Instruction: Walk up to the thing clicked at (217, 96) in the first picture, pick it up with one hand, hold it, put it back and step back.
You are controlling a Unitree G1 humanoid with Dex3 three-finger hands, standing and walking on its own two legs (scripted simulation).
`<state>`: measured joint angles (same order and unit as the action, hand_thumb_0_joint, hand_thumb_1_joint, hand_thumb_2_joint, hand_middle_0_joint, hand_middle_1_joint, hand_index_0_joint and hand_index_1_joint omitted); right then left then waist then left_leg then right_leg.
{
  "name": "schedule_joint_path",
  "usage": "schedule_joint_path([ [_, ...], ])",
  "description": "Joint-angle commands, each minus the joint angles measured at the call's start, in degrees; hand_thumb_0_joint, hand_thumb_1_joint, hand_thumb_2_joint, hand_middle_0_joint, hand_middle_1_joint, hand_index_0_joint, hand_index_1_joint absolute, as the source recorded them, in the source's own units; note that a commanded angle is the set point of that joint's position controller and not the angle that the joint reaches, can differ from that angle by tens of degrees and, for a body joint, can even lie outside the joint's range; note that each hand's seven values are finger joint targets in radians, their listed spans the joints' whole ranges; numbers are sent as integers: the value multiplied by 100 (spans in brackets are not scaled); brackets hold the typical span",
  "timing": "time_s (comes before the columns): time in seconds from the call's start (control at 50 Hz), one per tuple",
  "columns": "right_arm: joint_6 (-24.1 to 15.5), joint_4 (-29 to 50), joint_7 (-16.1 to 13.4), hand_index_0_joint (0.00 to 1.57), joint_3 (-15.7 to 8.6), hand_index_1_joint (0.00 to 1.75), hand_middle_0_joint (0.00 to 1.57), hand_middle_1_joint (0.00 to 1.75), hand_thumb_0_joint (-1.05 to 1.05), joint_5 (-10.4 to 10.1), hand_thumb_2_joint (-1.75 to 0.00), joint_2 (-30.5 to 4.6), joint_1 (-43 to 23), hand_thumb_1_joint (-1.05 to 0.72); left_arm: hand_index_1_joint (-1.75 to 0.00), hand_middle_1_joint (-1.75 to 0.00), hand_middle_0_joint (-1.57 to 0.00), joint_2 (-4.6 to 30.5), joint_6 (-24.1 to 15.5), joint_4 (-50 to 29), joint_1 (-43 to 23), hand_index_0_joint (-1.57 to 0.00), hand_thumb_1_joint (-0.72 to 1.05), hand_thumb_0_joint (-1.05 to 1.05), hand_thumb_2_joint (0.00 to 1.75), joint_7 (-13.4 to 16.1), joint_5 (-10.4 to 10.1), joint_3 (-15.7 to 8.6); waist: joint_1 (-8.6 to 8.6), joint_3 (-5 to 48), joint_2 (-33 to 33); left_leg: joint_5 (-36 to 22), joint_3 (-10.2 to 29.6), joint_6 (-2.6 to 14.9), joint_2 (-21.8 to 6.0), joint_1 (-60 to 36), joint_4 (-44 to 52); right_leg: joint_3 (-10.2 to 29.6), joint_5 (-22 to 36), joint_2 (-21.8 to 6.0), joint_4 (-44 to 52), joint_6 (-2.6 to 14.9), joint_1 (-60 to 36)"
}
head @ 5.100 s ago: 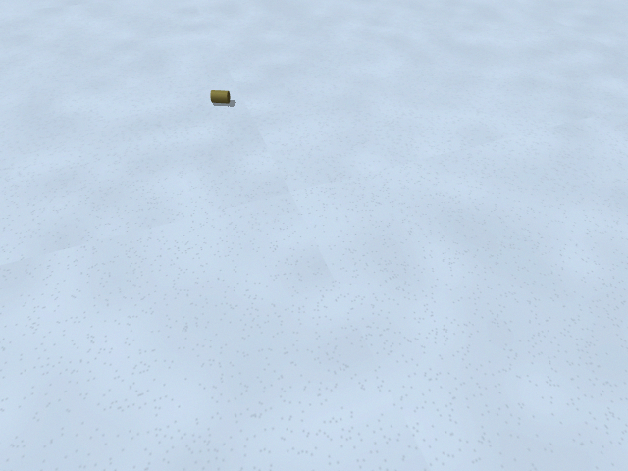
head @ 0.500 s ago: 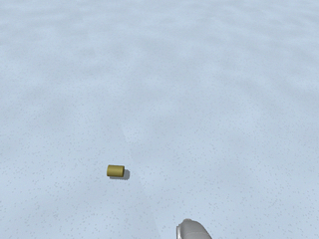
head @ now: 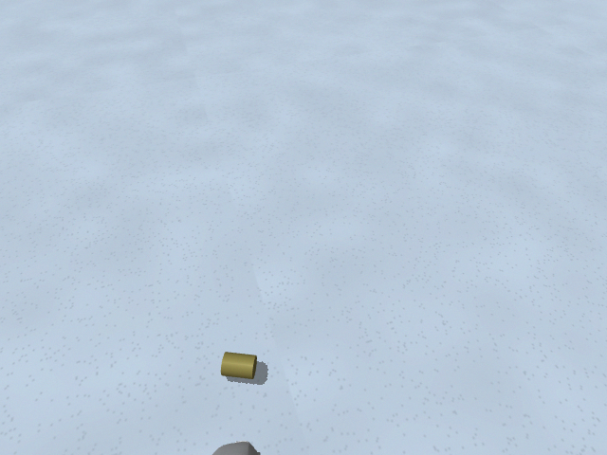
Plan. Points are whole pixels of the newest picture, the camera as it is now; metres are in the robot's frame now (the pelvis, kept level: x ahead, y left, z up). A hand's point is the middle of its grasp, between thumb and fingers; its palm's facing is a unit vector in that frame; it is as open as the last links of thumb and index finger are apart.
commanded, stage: walk up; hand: left
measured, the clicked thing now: (239, 365) +0.48 +0.20 -0.72
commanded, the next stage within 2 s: stand in 1.54 s
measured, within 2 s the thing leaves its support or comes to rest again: neither
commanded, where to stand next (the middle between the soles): +0.11 -0.01 m, yaw +0 degrees
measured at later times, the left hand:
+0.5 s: hand out of the picture +0.14 +0.25 -0.14, palm faces -0.05 -0.93 -0.36, open 7.4 cm
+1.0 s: hand (141, 435) +0.17 +0.24 -0.13, palm faces -0.03 -0.95 -0.32, open 7.4 cm
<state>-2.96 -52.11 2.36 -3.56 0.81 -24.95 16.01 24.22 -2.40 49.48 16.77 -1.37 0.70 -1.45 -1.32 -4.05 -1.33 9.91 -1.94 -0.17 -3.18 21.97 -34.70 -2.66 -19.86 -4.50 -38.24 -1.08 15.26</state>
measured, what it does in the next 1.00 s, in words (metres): steps on the spot: right foot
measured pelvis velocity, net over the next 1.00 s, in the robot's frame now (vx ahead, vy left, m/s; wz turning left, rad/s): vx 0.07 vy -0.01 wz -0.02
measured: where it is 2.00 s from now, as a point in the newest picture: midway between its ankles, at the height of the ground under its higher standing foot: outside the picture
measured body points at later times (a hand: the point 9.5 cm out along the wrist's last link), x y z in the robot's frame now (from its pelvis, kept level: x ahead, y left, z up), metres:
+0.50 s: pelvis +0.06 +0.00 +0.01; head +0.08 -0.01 +0.46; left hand +0.14 +0.30 -0.11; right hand +0.14 -0.31 -0.12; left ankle +0.10 +0.12 -0.72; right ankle +0.07 -0.14 -0.72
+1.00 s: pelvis +0.07 -0.01 +0.03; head +0.07 -0.01 +0.48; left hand +0.17 +0.29 -0.10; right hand +0.15 -0.32 -0.10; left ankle +0.10 +0.12 -0.72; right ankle +0.07 -0.14 -0.72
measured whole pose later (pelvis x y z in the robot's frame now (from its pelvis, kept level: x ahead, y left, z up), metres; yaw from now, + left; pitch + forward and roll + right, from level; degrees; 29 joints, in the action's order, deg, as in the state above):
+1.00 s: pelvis +0.07 -0.01 +0.03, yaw -1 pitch -3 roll +0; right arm -1.6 -66.7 0.4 0.2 0.3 -21.5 4.3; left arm 19.8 0.1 65.9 3.0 -1.1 0.4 -0.6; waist 0.4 -2.5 0.1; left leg 9.1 -2.4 -1.4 -2.8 9.1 -21.1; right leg -2.5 -10.9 -1.8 -21.0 -0.9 7.2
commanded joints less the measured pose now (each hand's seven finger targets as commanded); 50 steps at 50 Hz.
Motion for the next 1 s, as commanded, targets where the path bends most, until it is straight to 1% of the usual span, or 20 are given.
schedule_joint_path([
  [0.0, -183, 284, -212, 20, -481, 30, 20, 30, 0, 17, -90, -2003, 579, -90, -30, -30, -20, 1004, 99, -311, 101, -20, 90, 0, 90, 137, -87, -234, 339, 486, -902, 1966, 3289, 1225, -2004, -1317, 2102, 292, -1400, 385, -1720, 336, 1784],
  [0.02, -144, 304, -217, 20, -505, 30, 20, 30, 0, -16, -90, -1947, 334, -90, -30, -30, -20, 1302, 123, -153, 65, -20, 90, 0, 90, 170, -51, -319, 292, 204, -676, 2419, 3329, 1457, -1999, -1079, 2082, 494, -1324, 163, -2103, 345, 1814],
  [0.08, -143, 369, -274, 20, -355, 30, 20, 30, 0, 24, -90, -1533, -131, -90, -30, -30, -20, 1254, 137, 153, 219, -20, 90, 0, 90, 142, -34, -357, 97, 109, -821, 1687, 1996, 1154, -1391, -761, 1771, 592, -695, -106, -1783, 329, 1581],
  [0.1, -151, 372, -271, 20, -315, 30, 20, 30, 0, 26, -90, -1474, -239, -90, -30, -30, -20, 1206, 147, 251, 296, -20, 90, 0, 90, 111, -18, -357, 67, 138, -890, 1438, 1658, 1081, -1235, -585, 1703, 512, -546, -88, -1557, 304, 1326],
  [0.14, -137, 364, -274, 20, -275, 30, 20, 30, 0, 56, -90, -1408, -273, -90, -30, -30, -20, 1033, 144, 322, 221, -20, 90, 0, 90, 78, 6, -353, 128, 322, -904, 743, 1412, 1100, -1179, -543, 1455, 334, -511, -14, -988, 244, 873],
  [0.2, -68, 381, -274, 20, -201, 30, 20, 30, 0, 23, -90, -1366, -530, -90, -30, -30, -20, 894, 120, 434, 208, -20, 90, 0, 90, 117, 13, -349, 40, 496, -806, 196, 1064, 1055, -1140, -206, 960, 87, -78, 171, -108, 254, 86],
  [0.24, -13, 374, -273, 20, -76, 30, 20, 30, 0, -57, -90, -1110, -668, -90, -30, -30, -20, 891, 85, 516, 148, -20, 90, 0, 90, 149, 55, -356, -74, 565, -495, 254, 823, 708, -904, 64, 533, 81, 502, 268, 722, 343, -442],
  [0.26, 5, 331, -272, 20, 11, 30, 20, 30, 0, -99, -90, -889, -582, -90, -30, -30, -20, 1036, 50, 505, 44, -20, 90, 0, 90, 171, 87, -395, -77, 535, -122, 340, 742, 471, -794, 306, 277, 624, 635, -78, 1092, 448, -640],
  [0.28, 28, 286, -270, 20, 65, 30, 20, 30, 0, -144, -90, -666, -474, -90, -30, -30, -20, 1377, 0, 339, -419, -20, 90, 0, 90, 170, 99, -397, 176, 313, 697, 875, 402, 189, -232, 293, -60, 1846, 271, -788, 1616, 717, -22],
  [0.3, 53, 118, -318, 20, 2, 30, 20, 30, 0, -140, -90, -828, -587, -90, -30, -30, -20, 1505, 43, 325, -852, -20, 90, 0, 90, 134, 39, -370, 270, 170, 918, 1520, 72, 145, 112, -516, -273, 2019, -193, -1115, 1762, 1068, 902],
  [0.32, 42, -52, -315, 20, -18, 30, 20, 30, 0, -121, -90, -920, -466, -90, -30, -30, -20, 1303, 59, 272, -1064, -20, 90, 0, 90, 113, 13, -289, 386, 183, 637, 1230, 181, 139, 16, -1020, 26, 1673, -73, -959, 1619, 936, 1112],
  [0.34, 4, -176, -304, 20, -32, 30, 20, 30, 0, -116, -90, -1011, -456, -90, -30, -30, -20, 1145, 62, 326, -1148, -20, 90, 0, 90, 117, -32, -218, 413, 319, 395, 801, 324, 186, -162, -1106, 389, 1151, 241, -652, 1334, 682, 940],
  [0.38, -57, -259, -287, 20, 7, 30, 20, 30, 0, -111, -90, -1094, -752, -90, -30, -30, -20, 973, 63, 509, -882, -20, 90, 0, 90, 114, -57, -160, 170, 562, 359, 262, 844, 385, -560, -972, 736, 694, 711, -215, 1013, 430, 398],
  [0.42, -71, -380, -280, 20, 105, 30, 20, 30, 0, -130, -90, -1006, -851, -90, -30, -30, -20, 1026, 35, 676, -855, -20, 90, 0, 90, 121, -55, -183, 90, 716, 598, -555, 676, 358, -524, -796, 574, 735, 1324, -275, 1125, 437, -279],
  [0.46, -74, -532, -299, 20, 118, 30, 20, 30, 0, -132, -90, -995, -903, -90, -30, -30, -20, 1021, 40, 706, -1024, -20, 90, 0, 90, 134, -92, -170, 144, 772, 457, -892, 449, 246, -382, -1113, 589, 751, 1883, -400, 1130, 468, -244],
  [0.5, -68, -659, -307, 20, 126, 30, 20, 30, 0, -132, -90, -996, -958, -90, -30, -30, -20, 984, 61, 782, -1147, -20, 90, 0, 90, 142, -121, -156, 136, 821, 368, -1073, 477, 235, -419, -1167, 735, 670, 2012, -380, 1129, 432, -410],
  [0.58, -39, -824, -310, 20, 167, 30, 20, 30, 0, -110, -90, -948, -1214, -90, -30, -30, -20, 907, 112, 938, -1334, -20, 90, 0, 90, 151, -120, -132, 80, 815, 282, -1138, 504, 233, -500, -1310, 999, 566, 1794, -337, 1378, 353, -526],
  [0.7, 0, -1000, -291, 20, 185, 30, 20, 30, 0, -66, -90, -876, -1480, -90, -30, -30, -20, 827, 145, 1128, -1627, -20, 90, 0, 90, 122, -94, -110, 90, 580, 161, -548, 511, 158, -486, -1294, 1465, 575, 1225, -330, 1884, 287, -593],
  [0.78, -11, -1057, -284, 20, 190, 30, 20, 30, 0, -56, -90, -844, -1525, -90, -30, -30, -20, 820, 140, 1212, -1687, -20, 90, 0, 90, 109, -76, -132, 91, 665, 168, -763, 468, 119, -488, -1426, 1580, 532, 1391, -323, 2023, 258, -737],
  [0.98, 14, -1106, -290, 20, 172, 30, 20, 30, 0, -27, -90, -851, -1504, -90, -30, -30, -20, 788, 154, 1295, -1710, -20, 90, 0, 90, 79, -39, -161, 141, 540, 162, -199, 464, 101, -473, -1449, 1784, 565, 884, -303, 2315, 244, -626],
])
